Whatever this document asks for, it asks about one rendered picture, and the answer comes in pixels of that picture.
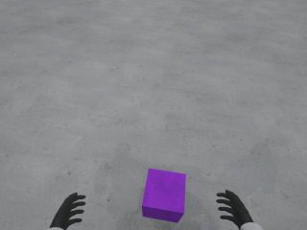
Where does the carton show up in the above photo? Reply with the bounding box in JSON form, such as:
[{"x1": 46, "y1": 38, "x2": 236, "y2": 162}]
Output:
[{"x1": 142, "y1": 168, "x2": 186, "y2": 223}]

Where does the left robot hand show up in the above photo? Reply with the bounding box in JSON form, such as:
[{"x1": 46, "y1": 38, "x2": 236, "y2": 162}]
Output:
[{"x1": 49, "y1": 193, "x2": 86, "y2": 230}]

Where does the right robot hand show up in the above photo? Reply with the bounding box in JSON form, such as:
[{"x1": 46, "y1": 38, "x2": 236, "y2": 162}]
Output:
[{"x1": 216, "y1": 190, "x2": 254, "y2": 230}]

